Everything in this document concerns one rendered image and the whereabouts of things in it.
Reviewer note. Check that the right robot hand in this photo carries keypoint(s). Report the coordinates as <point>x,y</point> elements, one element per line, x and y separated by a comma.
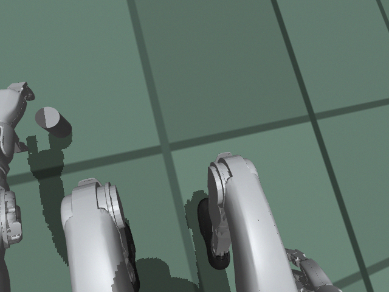
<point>311,277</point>

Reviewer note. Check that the left robot hand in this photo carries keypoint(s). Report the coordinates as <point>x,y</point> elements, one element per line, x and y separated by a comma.
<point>12,107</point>

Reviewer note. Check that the left robot arm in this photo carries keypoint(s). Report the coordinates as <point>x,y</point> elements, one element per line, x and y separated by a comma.
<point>10,214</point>

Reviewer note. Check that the right robot foot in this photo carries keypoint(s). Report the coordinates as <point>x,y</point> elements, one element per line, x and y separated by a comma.
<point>205,225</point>

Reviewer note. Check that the can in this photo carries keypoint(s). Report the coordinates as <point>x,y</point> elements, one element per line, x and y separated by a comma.
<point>52,121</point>

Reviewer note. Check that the left robot foot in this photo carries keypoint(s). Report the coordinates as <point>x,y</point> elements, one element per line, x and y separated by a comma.
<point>131,258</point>

